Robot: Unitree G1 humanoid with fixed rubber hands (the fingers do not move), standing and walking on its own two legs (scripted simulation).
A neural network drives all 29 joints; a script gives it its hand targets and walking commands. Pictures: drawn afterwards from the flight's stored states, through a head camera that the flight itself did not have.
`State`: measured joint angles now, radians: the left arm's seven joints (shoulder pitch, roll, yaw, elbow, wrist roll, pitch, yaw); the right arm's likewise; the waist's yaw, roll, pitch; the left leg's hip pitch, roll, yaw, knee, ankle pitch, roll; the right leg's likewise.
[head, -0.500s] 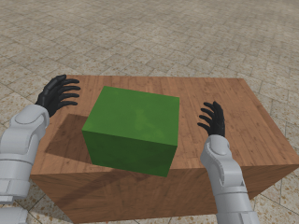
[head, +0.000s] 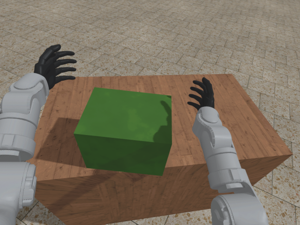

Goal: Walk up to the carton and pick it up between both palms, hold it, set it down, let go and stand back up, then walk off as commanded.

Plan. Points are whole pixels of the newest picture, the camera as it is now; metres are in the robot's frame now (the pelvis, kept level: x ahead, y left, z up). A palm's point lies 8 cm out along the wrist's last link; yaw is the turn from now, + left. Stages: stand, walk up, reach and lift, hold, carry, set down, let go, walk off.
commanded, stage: reach and lift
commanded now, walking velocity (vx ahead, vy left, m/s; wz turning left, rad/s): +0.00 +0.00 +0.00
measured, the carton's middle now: (128, 132) +0.42 +0.03 -0.01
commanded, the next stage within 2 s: none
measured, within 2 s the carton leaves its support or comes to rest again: neither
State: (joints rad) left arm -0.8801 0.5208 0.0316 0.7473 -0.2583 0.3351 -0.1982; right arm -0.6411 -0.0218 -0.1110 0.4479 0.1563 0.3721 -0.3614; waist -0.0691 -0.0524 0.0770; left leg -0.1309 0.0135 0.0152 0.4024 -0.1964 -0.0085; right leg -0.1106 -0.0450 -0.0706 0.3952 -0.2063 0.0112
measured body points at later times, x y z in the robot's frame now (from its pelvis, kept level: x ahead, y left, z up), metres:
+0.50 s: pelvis +0.00 +0.02 +0.00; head +0.01 +0.06 +0.44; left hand +0.45 +0.23 +0.11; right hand +0.38 -0.16 +0.06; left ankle +0.02 +0.12 -0.74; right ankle +0.01 -0.13 -0.74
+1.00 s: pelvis +0.00 +0.05 -0.01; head +0.04 +0.08 +0.44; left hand +0.47 +0.22 +0.07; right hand +0.38 -0.15 +0.03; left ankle +0.02 +0.12 -0.74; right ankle +0.01 -0.13 -0.74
